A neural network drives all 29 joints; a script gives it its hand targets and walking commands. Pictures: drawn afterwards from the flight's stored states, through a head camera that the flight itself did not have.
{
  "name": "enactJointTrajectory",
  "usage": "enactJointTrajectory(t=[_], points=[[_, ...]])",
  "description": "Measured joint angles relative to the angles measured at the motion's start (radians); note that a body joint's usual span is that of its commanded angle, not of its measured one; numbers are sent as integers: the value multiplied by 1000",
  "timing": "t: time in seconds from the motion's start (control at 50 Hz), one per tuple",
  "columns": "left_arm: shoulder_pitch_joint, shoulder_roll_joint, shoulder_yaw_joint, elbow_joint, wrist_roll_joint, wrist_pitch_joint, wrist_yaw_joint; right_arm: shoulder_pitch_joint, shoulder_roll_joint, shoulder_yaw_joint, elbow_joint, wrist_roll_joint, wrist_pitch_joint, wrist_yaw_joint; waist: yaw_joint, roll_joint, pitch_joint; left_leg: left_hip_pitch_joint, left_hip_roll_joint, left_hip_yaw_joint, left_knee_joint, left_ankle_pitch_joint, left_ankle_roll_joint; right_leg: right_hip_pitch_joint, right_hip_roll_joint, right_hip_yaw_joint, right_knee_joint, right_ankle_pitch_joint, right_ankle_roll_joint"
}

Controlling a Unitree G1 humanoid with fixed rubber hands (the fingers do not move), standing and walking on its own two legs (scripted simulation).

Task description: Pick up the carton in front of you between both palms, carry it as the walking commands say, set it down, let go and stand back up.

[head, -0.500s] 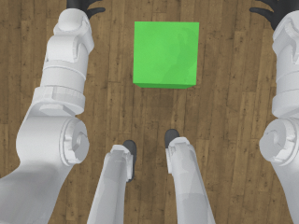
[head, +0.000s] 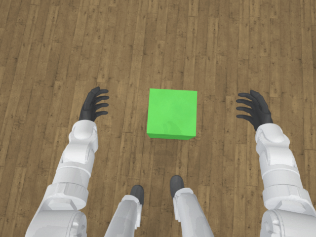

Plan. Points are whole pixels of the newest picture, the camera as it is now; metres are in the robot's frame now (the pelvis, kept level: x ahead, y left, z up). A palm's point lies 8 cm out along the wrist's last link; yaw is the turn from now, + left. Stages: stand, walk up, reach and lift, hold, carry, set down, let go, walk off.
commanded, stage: let go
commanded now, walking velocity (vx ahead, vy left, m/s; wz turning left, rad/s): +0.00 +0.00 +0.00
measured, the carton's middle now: (170, 117) +0.49 -0.07 -0.59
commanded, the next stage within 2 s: stand in 1.00 s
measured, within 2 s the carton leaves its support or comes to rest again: neither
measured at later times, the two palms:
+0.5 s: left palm (19, 205) +0.23 +0.25 -0.01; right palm (268, 207) +0.21 -0.21 -0.02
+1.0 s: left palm (14, 213) +0.22 +0.25 +0.00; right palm (279, 210) +0.21 -0.22 +0.00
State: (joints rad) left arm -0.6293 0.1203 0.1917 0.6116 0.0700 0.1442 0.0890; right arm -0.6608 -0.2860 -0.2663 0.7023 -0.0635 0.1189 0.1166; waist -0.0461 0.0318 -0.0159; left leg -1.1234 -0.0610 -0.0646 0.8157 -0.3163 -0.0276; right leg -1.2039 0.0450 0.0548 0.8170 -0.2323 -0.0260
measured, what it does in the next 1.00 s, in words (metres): rises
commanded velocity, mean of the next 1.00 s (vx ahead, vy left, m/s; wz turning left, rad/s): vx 0.00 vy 0.00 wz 0.00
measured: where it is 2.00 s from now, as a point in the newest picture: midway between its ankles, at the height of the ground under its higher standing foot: (157, 207)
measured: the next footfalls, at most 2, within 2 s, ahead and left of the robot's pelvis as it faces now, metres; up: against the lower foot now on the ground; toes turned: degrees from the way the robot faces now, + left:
none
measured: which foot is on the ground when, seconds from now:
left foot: down 0.00-1.00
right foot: down 0.00-1.00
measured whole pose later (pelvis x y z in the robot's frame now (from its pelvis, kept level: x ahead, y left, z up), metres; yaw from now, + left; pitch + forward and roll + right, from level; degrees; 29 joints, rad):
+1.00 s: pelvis +0.06 +0.02 +0.06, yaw -2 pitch -3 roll -1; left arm 0.22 0.20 0.03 0.45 0.00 0.10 -0.05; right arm 0.23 -0.22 -0.05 0.39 -0.01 0.16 0.05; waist 0.00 0.03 0.08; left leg -0.08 -0.03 -0.05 0.46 -0.33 0.02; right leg -0.15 0.04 0.05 0.46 -0.25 -0.01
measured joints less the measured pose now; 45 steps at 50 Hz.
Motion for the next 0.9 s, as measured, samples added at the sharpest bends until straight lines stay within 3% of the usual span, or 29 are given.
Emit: enactJointTrajectory(t=[0.3, 0.5, 0.68, 0.9], points=[[493, 24, -70, -65, -34, -113, -75, 522, 58, 129, -122, 64, -110, -13, 14, -11, 35, 469, 5, -5, -181, 22, 34, 486, -11, -1, -205, 23, 22], [767, 60, -133, -126, -63, -133, -114, 820, 88, 197, -230, 62, -108, -36, 34, -11, 66, 824, 15, 0, -320, 23, 50, 843, -13, 3, -347, 24, 29], [853, 77, -162, -169, -69, -68, -139, 895, 66, 214, -279, 62, -37, -37, 48, 1, 80, 1007, 19, 8, -374, 11, 57, 1020, -13, 6, -391, 8, 32], [841, 83, -163, -181, -72, -23, -153, 888, 61, 219, -289, 66, 5, -44, 50, -2, 101, 1050, 28, 8, -365, -4, 50, 1059, -7, -1, -374, -11, 24]])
